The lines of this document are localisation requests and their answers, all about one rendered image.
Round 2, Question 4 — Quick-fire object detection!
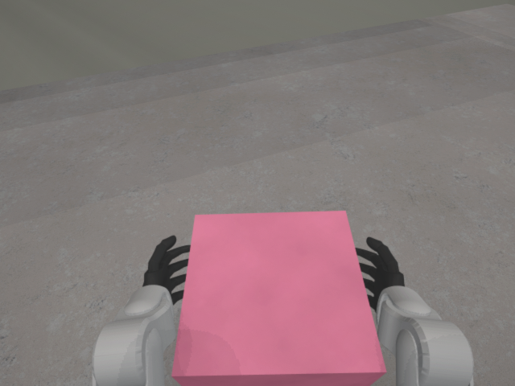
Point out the carton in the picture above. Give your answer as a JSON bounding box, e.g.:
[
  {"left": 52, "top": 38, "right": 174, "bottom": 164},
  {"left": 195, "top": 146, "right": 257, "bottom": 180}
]
[{"left": 171, "top": 211, "right": 387, "bottom": 386}]

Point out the robot left forearm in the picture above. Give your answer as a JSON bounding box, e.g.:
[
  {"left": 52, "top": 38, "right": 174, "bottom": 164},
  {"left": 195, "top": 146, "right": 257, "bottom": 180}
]
[{"left": 92, "top": 285, "right": 176, "bottom": 386}]

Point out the robot right forearm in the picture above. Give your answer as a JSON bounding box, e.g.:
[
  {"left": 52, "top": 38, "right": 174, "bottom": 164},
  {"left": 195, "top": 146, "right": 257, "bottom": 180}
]
[{"left": 376, "top": 285, "right": 474, "bottom": 386}]

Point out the right robot hand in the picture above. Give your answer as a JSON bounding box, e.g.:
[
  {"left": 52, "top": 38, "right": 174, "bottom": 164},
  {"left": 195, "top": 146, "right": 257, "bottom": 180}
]
[{"left": 355, "top": 237, "right": 405, "bottom": 312}]

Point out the left robot hand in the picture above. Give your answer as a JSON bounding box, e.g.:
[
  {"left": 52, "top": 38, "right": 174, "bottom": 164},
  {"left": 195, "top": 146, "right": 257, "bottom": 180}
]
[{"left": 142, "top": 236, "right": 191, "bottom": 305}]

